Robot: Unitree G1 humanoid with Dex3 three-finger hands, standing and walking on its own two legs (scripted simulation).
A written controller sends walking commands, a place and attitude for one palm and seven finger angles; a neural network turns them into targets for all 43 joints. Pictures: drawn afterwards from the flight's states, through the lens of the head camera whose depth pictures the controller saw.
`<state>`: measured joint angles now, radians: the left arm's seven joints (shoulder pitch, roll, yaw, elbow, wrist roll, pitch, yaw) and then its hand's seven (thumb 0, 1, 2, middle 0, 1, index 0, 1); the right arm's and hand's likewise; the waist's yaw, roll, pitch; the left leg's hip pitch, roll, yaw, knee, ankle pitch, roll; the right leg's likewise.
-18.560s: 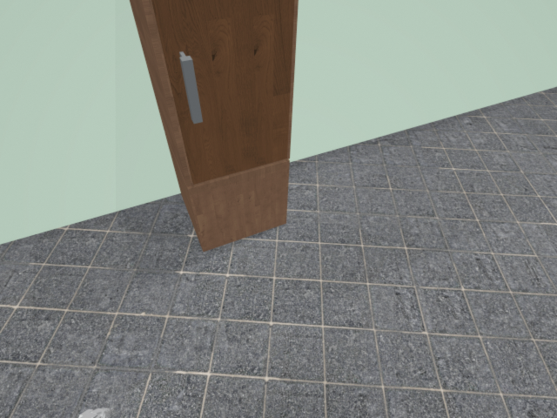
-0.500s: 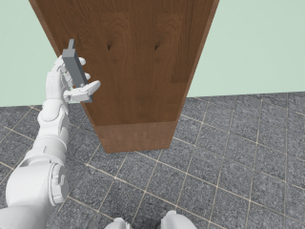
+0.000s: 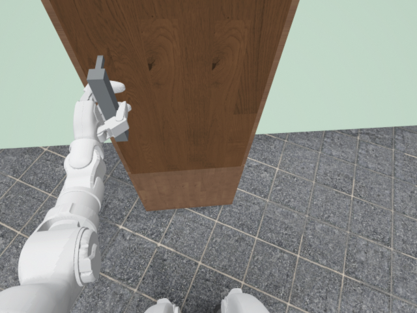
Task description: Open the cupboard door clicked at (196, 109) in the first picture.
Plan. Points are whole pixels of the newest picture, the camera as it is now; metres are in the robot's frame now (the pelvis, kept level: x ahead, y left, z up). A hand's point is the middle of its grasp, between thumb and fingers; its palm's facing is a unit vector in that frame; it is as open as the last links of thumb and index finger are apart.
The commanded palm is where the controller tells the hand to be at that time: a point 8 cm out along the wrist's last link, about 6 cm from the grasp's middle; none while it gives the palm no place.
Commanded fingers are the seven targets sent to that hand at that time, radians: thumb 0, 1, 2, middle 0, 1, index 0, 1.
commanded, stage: pull the door open along its arc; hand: left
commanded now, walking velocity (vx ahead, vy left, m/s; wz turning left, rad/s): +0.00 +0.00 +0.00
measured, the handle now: (112, 101) +0.52 +0.17 +0.07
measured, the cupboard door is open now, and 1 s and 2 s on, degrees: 0 43 46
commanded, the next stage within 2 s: open thumb and fingers to let go in 0.92 s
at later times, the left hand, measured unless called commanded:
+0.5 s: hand (154, 189) +0.32 +0.07 +0.08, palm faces +0.20 -0.97 +0.12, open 6.8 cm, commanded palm +0.26 +0.14 +0.08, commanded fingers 0.00 0.90 0.90 -0.40 -1.35 -0.40 -1.35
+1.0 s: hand (196, 221) +0.26 +0.01 +0.08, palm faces +0.33 -0.94 -0.06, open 7.1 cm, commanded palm +0.21 +0.05 +0.08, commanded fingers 0.00 0.90 0.90 -0.40 -1.35 -0.40 -1.35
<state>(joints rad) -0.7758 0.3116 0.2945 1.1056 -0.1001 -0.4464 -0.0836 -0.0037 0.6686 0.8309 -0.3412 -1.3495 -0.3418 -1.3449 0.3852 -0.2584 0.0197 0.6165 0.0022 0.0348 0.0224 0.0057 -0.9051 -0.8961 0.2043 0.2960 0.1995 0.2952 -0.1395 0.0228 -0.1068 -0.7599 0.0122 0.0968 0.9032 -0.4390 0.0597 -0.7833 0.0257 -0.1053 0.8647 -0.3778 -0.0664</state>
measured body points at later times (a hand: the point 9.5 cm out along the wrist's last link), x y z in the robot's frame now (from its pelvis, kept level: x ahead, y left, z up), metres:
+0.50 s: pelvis +0.02 -0.01 +0.02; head +0.06 -0.02 +0.47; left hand +0.30 +0.12 +0.08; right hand +0.19 -0.24 -0.07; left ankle +0.00 +0.08 -0.69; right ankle +0.02 -0.08 -0.69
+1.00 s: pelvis +0.03 -0.08 +0.01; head +0.04 -0.12 +0.46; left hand +0.24 +0.06 +0.09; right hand +0.22 -0.29 -0.07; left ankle +0.00 +0.10 -0.68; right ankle +0.02 -0.08 -0.69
